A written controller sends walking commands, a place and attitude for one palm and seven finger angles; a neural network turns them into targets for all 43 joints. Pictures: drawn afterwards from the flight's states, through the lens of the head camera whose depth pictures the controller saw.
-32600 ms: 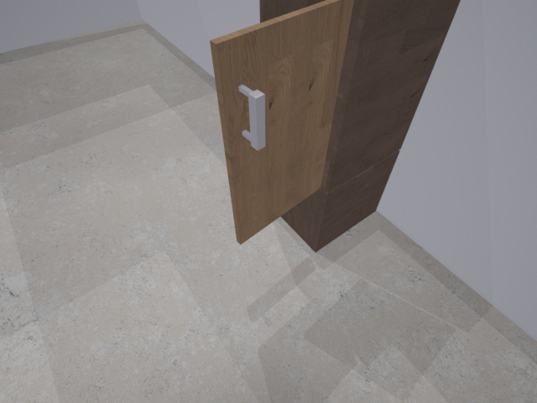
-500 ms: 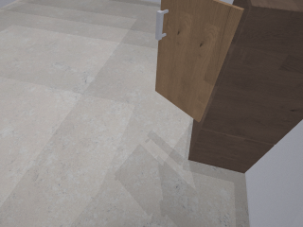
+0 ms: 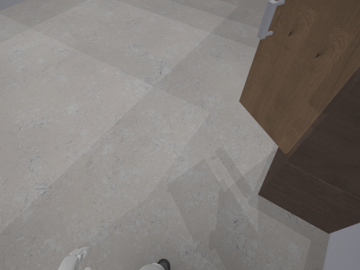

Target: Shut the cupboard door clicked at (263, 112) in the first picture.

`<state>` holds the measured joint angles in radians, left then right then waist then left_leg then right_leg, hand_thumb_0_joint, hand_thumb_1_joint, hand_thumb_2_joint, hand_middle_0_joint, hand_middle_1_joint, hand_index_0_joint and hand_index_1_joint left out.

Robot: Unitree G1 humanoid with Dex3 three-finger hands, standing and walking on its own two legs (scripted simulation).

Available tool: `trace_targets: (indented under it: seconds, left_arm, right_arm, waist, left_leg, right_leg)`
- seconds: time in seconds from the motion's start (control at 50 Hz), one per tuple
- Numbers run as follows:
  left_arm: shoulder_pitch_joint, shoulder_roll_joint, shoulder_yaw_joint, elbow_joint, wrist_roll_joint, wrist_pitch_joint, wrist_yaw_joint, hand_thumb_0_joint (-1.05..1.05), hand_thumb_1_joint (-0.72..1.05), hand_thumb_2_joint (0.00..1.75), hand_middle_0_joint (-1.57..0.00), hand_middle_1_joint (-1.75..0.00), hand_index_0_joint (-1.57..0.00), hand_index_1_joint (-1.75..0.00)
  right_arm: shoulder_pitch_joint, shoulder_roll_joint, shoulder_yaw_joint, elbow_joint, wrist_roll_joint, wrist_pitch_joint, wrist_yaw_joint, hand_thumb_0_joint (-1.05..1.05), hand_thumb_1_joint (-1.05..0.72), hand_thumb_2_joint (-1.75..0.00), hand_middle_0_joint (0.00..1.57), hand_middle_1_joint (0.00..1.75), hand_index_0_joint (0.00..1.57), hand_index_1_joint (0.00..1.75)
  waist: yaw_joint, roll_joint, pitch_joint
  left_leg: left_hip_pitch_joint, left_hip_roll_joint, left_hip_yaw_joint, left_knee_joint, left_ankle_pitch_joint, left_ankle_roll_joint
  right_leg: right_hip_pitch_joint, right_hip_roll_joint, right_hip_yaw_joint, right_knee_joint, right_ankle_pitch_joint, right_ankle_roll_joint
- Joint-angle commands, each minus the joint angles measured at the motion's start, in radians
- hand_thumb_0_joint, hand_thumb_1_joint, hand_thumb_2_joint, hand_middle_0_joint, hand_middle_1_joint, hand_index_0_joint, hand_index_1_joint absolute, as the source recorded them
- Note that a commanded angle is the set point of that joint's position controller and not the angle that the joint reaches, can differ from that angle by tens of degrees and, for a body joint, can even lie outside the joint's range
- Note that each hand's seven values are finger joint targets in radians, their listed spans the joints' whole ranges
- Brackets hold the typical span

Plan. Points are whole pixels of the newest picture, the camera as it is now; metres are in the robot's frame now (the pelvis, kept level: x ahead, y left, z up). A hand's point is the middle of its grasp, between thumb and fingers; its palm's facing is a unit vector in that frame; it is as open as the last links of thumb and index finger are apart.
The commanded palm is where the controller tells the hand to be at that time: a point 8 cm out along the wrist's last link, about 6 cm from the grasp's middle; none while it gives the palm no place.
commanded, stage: walk to a spot facing it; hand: left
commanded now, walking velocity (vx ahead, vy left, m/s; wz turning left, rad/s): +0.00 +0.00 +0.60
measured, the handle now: (271, 19) +0.86 -0.29 +0.10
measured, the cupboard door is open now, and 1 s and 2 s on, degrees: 58 58 58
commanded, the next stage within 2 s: turn to face it in 1.88 s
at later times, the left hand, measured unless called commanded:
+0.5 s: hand out of the picture -0.01 +0.21 -0.18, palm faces +0.34 -0.90 -0.26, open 7.4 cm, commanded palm none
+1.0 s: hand out of the picture +0.01 +0.11 -0.16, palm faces +0.68 -0.70 -0.19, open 7.4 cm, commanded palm none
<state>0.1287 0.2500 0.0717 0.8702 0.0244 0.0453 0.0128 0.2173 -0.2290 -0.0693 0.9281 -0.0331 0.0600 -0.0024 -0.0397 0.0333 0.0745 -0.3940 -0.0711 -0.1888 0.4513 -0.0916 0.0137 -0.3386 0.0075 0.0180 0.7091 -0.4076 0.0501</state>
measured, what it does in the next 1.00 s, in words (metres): walks ahead, turning left: right foot, then left foot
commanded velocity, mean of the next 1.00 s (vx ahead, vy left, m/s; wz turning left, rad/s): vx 0.22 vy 0.00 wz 0.59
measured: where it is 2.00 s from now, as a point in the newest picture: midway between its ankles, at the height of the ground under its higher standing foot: (129, 224)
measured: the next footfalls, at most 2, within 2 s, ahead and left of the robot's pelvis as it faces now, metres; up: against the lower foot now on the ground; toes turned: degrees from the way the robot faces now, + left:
right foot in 0.04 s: +0.03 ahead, -0.15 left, +0.00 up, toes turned +4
left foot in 0.36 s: +0.01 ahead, +0.13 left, +0.00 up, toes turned +19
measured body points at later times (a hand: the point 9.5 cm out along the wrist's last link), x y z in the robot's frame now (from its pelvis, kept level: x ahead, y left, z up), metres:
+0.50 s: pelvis +0.01 -0.01 -0.01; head +0.06 +0.01 +0.43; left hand -0.03 +0.26 -0.16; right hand +0.18 -0.22 -0.15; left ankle -0.03 +0.12 -0.74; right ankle +0.01 -0.14 -0.68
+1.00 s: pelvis +0.14 +0.00 +0.00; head +0.18 +0.03 +0.45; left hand -0.02 +0.15 -0.14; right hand +0.37 -0.12 -0.14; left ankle +0.13 +0.17 -0.68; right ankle +0.12 -0.12 -0.74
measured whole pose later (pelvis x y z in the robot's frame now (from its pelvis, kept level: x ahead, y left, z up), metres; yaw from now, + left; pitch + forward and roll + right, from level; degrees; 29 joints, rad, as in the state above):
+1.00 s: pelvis +0.14 +0.00 +0.00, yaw +41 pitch +0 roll +2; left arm 0.39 0.13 0.04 0.98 0.04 -0.07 0.00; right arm 0.13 -0.21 -0.06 0.92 -0.03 0.04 0.06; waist 0.02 -0.01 0.10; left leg -0.60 0.06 0.09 0.89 -0.23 0.01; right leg -0.01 -0.11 -0.34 0.37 -0.34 0.01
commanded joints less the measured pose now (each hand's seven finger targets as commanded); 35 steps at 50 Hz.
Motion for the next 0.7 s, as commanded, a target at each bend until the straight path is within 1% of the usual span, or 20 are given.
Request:
trace_targets:
  seconds: [0.0,0.02,0.04,0.08,0.12,0.22,0.28,0.3,0.32,0.34,0.36,0.4,0.46,0.54,0.58,0.6,0.62,0.64,0.66,0.68]
  left_arm:
    - [0.230,0.199,0.054,-0.027,0.013,-0.029,0.023,0.00,0.90,0.90,-0.20,-0.30,-0.20,-0.30]
    - [0.126,0.253,0.052,-0.063,0.021,-0.025,0.030,0.00,0.90,0.90,-0.20,-0.30,-0.20,-0.30]
    - [0.000,0.232,0.044,-0.097,0.006,-0.022,0.033,0.00,0.90,0.90,-0.20,-0.30,-0.20,-0.30]
    - [-0.052,0.138,0.028,-0.098,0.008,-0.041,0.033,0.00,0.90,0.90,-0.20,-0.30,-0.20,-0.30]
    - [0.002,0.128,0.023,-0.079,0.009,-0.054,0.029,0.00,0.90,0.90,-0.20,-0.30,-0.20,-0.30]
    - [0.180,0.194,0.046,-0.028,0.011,-0.051,0.026,0.00,0.90,0.90,-0.20,-0.30,-0.20,-0.30]
    - [0.182,0.197,0.049,-0.024,0.008,-0.047,0.022,0.00,0.90,0.90,-0.20,-0.30,-0.20,-0.30]
    - [0.176,0.192,0.050,-0.030,-0.001,-0.046,0.019,0.00,0.90,0.90,-0.20,-0.30,-0.20,-0.30]
    - [0.191,0.156,0.045,-0.044,-0.008,-0.043,0.015,0.00,0.90,0.90,-0.20,-0.30,-0.20,-0.30]
    - [0.178,0.079,0.024,-0.086,-0.010,-0.043,0.004,0.00,0.90,0.90,-0.20,-0.30,-0.20,-0.30]
    - [0.082,0.082,0.015,-0.133,0.005,-0.037,0.005,0.00,0.90,0.90,-0.20,-0.30,-0.20,-0.30]
    - [-0.035,0.083,0.022,-0.135,0.002,-0.039,-0.002,0.00,0.90,0.90,-0.20,-0.30,-0.20,-0.30]
    - [0.013,0.077,0.026,-0.099,0.001,-0.043,-0.028,0.00,0.90,0.90,-0.20,-0.30,-0.20,-0.30]
    - [0.058,0.066,0.022,-0.088,0.002,-0.048,-0.040,0.00,0.90,0.90,-0.20,-0.30,-0.20,-0.30]
    - [0.182,0.079,0.031,-0.054,0.006,-0.058,-0.043,0.00,0.90,0.90,-0.20,-0.30,-0.20,-0.30]
    - [0.285,0.111,0.046,-0.025,0.012,-0.067,-0.038,0.00,0.90,0.90,-0.20,-0.30,-0.20,-0.30]
    - [0.372,0.193,0.065,-0.014,0.026,-0.080,-0.020,0.00,0.90,0.90,-0.20,-0.30,-0.20,-0.30]
    - [0.374,0.239,0.062,-0.022,0.015,-0.074,-0.009,0.00,0.90,0.90,-0.20,-0.30,-0.20,-0.30]
    - [0.307,0.217,0.060,-0.039,0.012,-0.084,0.001,0.00,0.90,0.90,-0.20,-0.30,-0.20,-0.30]
    - [0.223,0.170,0.053,-0.048,0.012,-0.086,0.007,0.00,0.90,0.90,-0.20,-0.30,-0.20,-0.30]
  right_arm:
    - [-0.022,-0.102,-0.052,-0.100,0.017,0.000,-0.002,0.00,-0.90,-0.90,0.20,0.30,0.20,0.30]
    - [-0.018,-0.082,-0.053,-0.114,0.011,-0.003,0.002,0.00,-0.90,-0.90,0.20,0.30,0.20,0.30]
    - [0.014,-0.117,-0.058,-0.110,-0.003,0.004,0.009,0.00,-0.90,-0.90,0.20,0.30,0.20,0.30]
    - [0.042,-0.099,-0.051,-0.091,0.002,0.004,0.022,0.00,-0.90,-0.90,0.20,0.30,0.20,0.30]
    - [0.002,-0.081,-0.036,-0.101,0.013,-0.005,0.029,0.00,-0.90,-0.90,0.20,0.30,0.20,0.30]
    - [-0.114,-0.048,-0.007,-0.132,0.021,-0.015,0.032,0.00,-0.90,-0.90,0.20,0.30,0.20,0.30]
    - [-0.076,-0.066,-0.008,-0.119,0.023,-0.022,0.030,0.00,-0.90,-0.90,0.20,0.30,0.20,0.30]
    - [-0.022,-0.088,-0.011,-0.105,0.018,-0.029,0.028,0.00,-0.90,-0.90,0.20,0.30,0.20,0.30]
    - [0.039,-0.158,-0.028,-0.091,0.009,-0.039,0.025,0.00,-0.90,-0.90,0.20,0.30,0.20,0.30]
    - [0.119,-0.275,-0.056,-0.076,-0.001,-0.044,0.017,0.00,-0.90,-0.90,0.20,0.30,0.20,0.30]
    - [0.193,-0.290,-0.057,-0.050,-0.001,-0.035,0.010,0.00,-0.90,-0.90,0.20,0.30,0.20,0.30]
    - [0.157,-0.236,-0.043,-0.057,-0.005,-0.049,-0.009,0.00,-0.90,-0.90,0.20,0.30,0.20,0.30]
    - [0.040,-0.199,-0.028,-0.089,-0.005,-0.063,-0.010,0.00,-0.90,-0.90,0.20,0.30,0.20,0.30]
    - [-0.003,-0.212,-0.034,-0.099,-0.006,-0.061,-0.006,0.00,-0.90,-0.90,0.20,0.30,0.20,0.30]
    - [-0.046,-0.201,-0.034,-0.105,-0.001,-0.056,-0.002,0.00,-0.90,-0.90,0.20,0.30,0.20,0.30]
    - [-0.080,-0.169,-0.030,-0.117,0.005,-0.056,-0.001,0.00,-0.90,-0.90,0.20,0.30,0.20,0.30]
    - [-0.069,-0.080,-0.012,-0.141,0.019,-0.061,0.004,0.00,-0.90,-0.90,0.20,0.30,0.20,0.30]
    - [-0.102,-0.067,-0.009,-0.167,0.010,-0.065,0.009,0.00,-0.90,-0.90,0.20,0.30,0.20,0.30]
    - [-0.090,-0.105,-0.024,-0.161,-0.001,-0.062,0.014,0.00,-0.90,-0.90,0.20,0.30,0.20,0.30]
    - [-0.077,-0.100,-0.029,-0.141,-0.002,-0.058,0.020,0.00,-0.90,-0.90,0.20,0.30,0.20,0.30]
  waist:
    - [0.085,-0.128,-0.120]
    - [0.068,-0.292,-0.041]
    - [0.000,-0.194,-0.027]
    - [-0.034,-0.221,-0.027]
    - [-0.011,-0.222,-0.022]
    - [0.080,-0.250,-0.075]
    - [0.057,-0.263,-0.103]
    - [0.026,-0.224,-0.137]
    - [-0.003,-0.042,-0.201]
    - [-0.044,0.278,-0.240]
    - [-0.087,0.182,-0.214]
    - [-0.082,0.214,-0.118]
    - [-0.011,0.159,-0.059]
    - [0.019,0.149,-0.047]
    - [0.082,0.098,-0.063]
    - [0.133,0.009,-0.078]
    - [0.177,-0.285,-0.097]
    - [0.181,-0.399,-0.063]
    - [0.125,-0.360,-0.004]
    - [0.073,-0.235,0.034]
  left_leg:
    - [-0.246,-0.010,-0.059,0.163,-0.421,-0.033]
    - [-0.299,-0.073,0.088,0.547,-0.455,-0.070]
    - [-0.222,0.002,0.066,0.734,-0.423,-0.050]
    - [-0.226,0.060,0.097,0.805,-0.339,-0.052]
    - [-0.204,0.074,0.164,0.698,-0.333,-0.069]
    - [-0.095,0.058,0.267,0.363,-0.375,-0.060]
    - [0.038,0.043,0.292,0.162,-0.268,-0.044]
    - [0.156,0.044,0.282,0.047,-0.171,-0.032]
    - [0.353,0.166,0.137,-0.023,0.028,0.019]
    - [0.531,0.441,-0.231,-0.029,0.338,0.173]
    - [0.477,0.503,-0.275,-0.072,0.133,0.244]
    - [0.356,0.401,-0.262,-0.121,-0.147,0.207]
    - [0.253,0.298,-0.141,-0.160,-0.269,0.155]
    - [0.101,0.256,-0.121,-0.163,-0.429,0.142]
    - [-0.032,0.207,-0.099,-0.082,-0.520,0.116]
    - [-0.184,0.130,-0.033,0.055,-0.561,0.082]
    - [-0.394,0.005,0.111,0.375,-0.578,0.023]
    - [-0.437,-0.002,0.129,0.664,-0.570,0.005]
    - [-0.438,0.064,0.069,0.823,-0.467,0.007]
    - [-0.427,0.111,0.063,0.881,-0.372,0.002]
  right_leg:
    - [0.342,-0.229,0.255,-0.495,-0.124,-0.115]
    - [0.154,-0.498,0.495,-0.606,-0.223,-0.229]
    - [-0.004,-0.482,0.390,-0.559,-0.154,-0.236]
    - [0.037,-0.344,0.201,-0.452,0.079,-0.199]
    - [0.131,-0.307,0.053,-0.353,0.447,-0.191]
    - [0.299,-0.332,-0.015,-0.226,0.806,-0.166]
    - [0.280,-0.319,-0.063,-0.143,0.796,-0.118]
    - [0.235,-0.309,-0.096,-0.068,0.735,-0.086]
    - [0.070,-0.259,-0.157,0.095,0.495,-0.032]
    - [-0.233,-0.117,-0.189,0.321,-0.211,0.027]
    - [-0.294,-0.111,-0.092,0.409,-0.299,0.002]
    - [-0.361,-0.129,-0.023,0.463,-0.150,0.001]
    - [-0.285,-0.111,-0.038,0.330,-0.032,0.006]
    - [-0.071,-0.053,-0.099,0.047,0.005,0.007]
    - [0.156,-0.005,-0.130,-0.108,0.080,0.010]
    - [0.335,-0.041,-0.081,-0.214,0.031,0.003]
    - [0.485,-0.294,0.235,-0.421,-0.268,-0.066]
    - [0.382,-0.485,0.538,-0.586,-0.442,-0.156]
    - [0.243,-0.517,0.623,-0.626,-0.542,-0.188]
    - [0.169,-0.515,0.537,-0.623,-0.531,-0.187]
